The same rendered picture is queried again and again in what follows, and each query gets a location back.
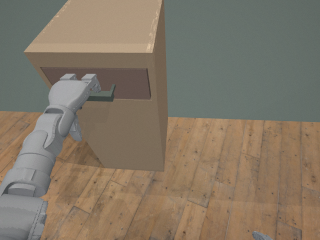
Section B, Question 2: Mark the cabinet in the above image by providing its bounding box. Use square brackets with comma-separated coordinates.
[24, 0, 168, 172]

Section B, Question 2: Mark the robot left forearm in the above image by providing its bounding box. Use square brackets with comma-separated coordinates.
[0, 104, 75, 198]

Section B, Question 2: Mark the left robot hand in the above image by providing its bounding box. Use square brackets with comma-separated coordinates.
[48, 74, 101, 142]

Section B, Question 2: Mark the robot left upper arm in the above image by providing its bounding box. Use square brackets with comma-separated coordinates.
[0, 193, 49, 240]

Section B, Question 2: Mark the handle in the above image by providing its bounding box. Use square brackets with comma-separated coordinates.
[87, 84, 116, 102]

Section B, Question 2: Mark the drawer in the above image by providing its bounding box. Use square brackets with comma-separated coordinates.
[42, 67, 151, 100]

